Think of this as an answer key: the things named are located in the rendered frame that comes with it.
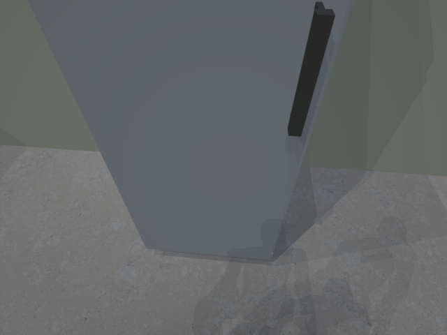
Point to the fridge door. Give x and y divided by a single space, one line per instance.
188 102

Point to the handle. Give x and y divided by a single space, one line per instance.
319 34

